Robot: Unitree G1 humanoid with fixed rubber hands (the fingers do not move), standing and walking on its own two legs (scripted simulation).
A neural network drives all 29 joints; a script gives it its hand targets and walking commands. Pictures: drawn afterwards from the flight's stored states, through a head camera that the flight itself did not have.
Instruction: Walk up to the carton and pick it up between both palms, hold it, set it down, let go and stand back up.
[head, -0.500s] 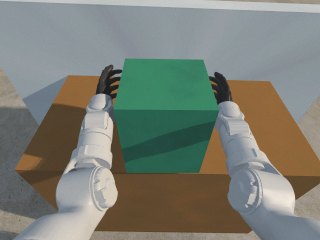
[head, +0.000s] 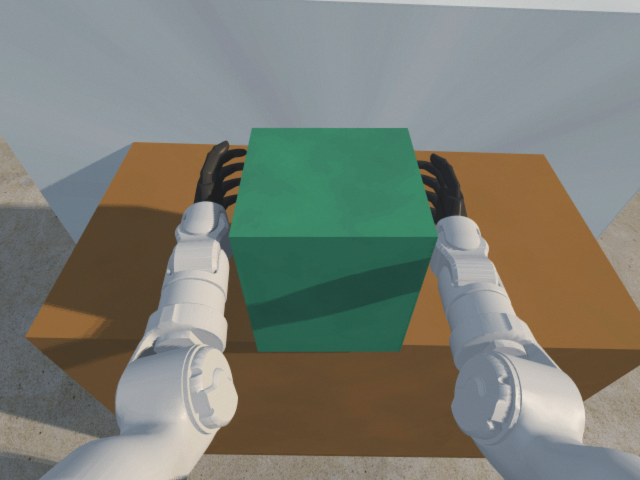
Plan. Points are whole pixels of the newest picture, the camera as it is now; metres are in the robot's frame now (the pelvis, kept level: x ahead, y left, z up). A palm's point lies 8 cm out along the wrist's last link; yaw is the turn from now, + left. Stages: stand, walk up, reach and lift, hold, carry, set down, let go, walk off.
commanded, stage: set down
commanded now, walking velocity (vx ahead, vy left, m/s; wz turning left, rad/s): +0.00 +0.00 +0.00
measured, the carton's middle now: (329, 245) +0.41 +0.02 +0.06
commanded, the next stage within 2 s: none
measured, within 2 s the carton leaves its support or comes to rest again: neither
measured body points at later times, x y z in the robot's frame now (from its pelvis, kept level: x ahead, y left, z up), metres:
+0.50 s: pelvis +0.00 +0.00 +0.00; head +0.01 +0.02 +0.45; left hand +0.43 +0.18 +0.12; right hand +0.42 -0.13 +0.12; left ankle -0.02 +0.09 -0.75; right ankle +0.00 -0.12 -0.75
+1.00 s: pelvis +0.00 +0.00 +0.00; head +0.02 +0.02 +0.45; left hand +0.44 +0.18 +0.11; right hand +0.42 -0.13 +0.10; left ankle -0.02 +0.09 -0.75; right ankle +0.00 -0.12 -0.75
